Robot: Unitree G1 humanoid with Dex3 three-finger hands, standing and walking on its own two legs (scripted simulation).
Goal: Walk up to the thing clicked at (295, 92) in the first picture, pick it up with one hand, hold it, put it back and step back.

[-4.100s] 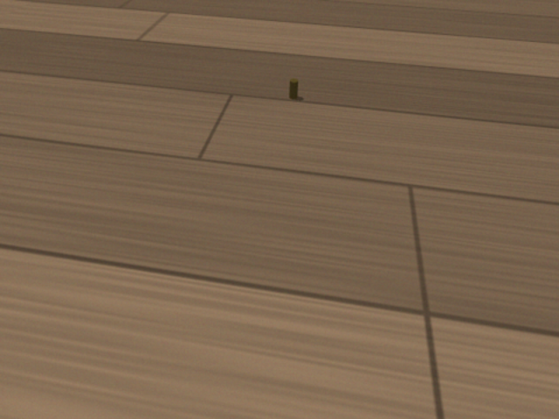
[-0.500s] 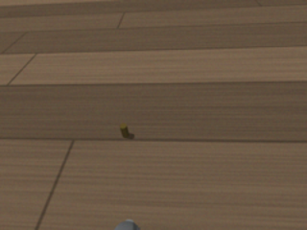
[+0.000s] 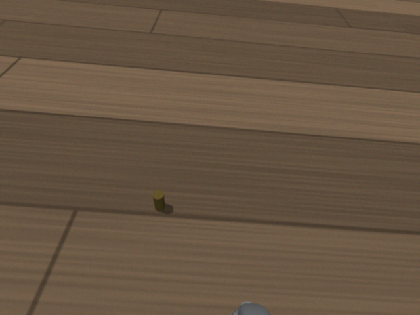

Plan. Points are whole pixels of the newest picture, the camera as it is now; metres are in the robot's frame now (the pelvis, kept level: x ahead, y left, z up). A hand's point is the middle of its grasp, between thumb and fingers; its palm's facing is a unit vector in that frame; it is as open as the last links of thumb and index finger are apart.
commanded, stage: walk up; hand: left
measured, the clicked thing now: (159, 201) +0.79 +0.20 -0.71
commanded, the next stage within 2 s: none
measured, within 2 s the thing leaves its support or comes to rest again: neither
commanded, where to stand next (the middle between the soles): +0.46 +0.01 m, yaw -3 degrees
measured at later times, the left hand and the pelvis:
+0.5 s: hand (84, 287) +0.22 +0.25 -0.12, palm faces -0.05 -0.91 -0.42, open 7.4 cm; pelvis +0.16 -0.02 +0.00, yaw -2 degrees
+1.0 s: hand (86, 219) +0.39 +0.30 -0.15, palm faces -0.13 -0.93 -0.34, open 7.4 cm; pelvis +0.31 +0.04 +0.00, yaw -3 degrees
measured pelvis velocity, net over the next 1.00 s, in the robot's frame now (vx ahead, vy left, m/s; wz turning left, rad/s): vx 0.31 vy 0.04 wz -0.05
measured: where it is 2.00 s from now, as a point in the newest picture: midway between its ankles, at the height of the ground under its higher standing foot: (192, 274)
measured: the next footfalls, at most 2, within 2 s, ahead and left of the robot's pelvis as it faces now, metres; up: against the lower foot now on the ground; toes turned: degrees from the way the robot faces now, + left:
right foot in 0.20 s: +0.22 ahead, -0.15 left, +0.00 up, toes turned -6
left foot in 0.64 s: +0.35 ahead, +0.14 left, +0.00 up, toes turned +3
